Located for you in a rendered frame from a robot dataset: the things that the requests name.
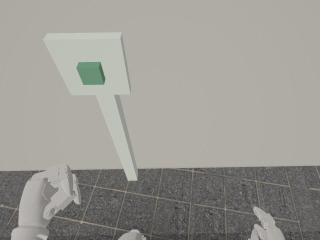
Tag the button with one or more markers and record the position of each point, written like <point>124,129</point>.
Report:
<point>91,73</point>

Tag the panel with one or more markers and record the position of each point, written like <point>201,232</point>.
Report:
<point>67,50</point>

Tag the robot right hand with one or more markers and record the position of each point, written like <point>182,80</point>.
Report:
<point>268,223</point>

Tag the left robot shin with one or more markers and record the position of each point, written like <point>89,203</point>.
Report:
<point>135,230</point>

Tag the robot left hand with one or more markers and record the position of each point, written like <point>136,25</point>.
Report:
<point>34,208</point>

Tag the left robot forearm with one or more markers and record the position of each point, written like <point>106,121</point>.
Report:
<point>30,232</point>

